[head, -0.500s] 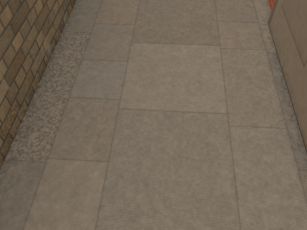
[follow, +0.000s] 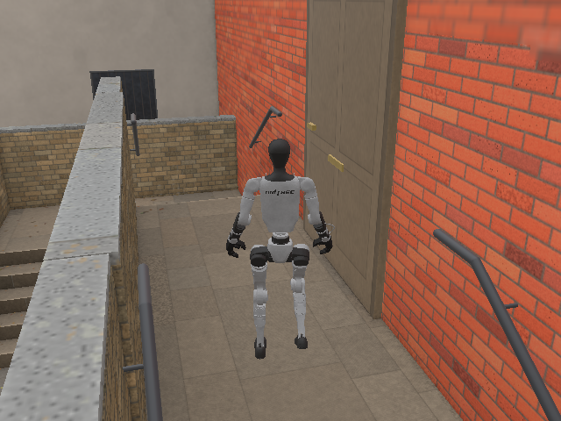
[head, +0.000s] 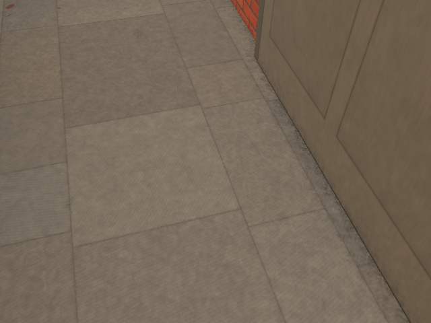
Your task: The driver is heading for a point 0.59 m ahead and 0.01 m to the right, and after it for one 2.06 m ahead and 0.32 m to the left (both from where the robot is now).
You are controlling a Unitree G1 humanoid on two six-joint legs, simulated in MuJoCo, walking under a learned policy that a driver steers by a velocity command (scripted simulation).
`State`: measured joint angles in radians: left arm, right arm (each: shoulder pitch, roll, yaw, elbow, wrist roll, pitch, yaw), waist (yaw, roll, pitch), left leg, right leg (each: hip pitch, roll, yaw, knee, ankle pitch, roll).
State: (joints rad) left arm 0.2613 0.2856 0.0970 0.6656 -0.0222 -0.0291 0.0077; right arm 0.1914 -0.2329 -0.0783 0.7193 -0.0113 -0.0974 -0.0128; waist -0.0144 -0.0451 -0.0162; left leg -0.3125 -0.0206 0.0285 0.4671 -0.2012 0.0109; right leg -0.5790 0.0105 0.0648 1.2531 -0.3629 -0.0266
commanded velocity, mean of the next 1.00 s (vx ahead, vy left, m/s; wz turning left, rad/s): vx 0.44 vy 0.00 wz -0.12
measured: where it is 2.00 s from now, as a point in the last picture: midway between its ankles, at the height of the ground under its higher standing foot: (233, 287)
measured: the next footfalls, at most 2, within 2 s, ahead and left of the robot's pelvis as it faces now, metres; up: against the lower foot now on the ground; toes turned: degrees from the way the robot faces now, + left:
right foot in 0.30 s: +0.26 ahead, -0.18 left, +0.00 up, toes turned -13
left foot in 0.82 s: +0.62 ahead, +0.00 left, +0.00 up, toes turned -10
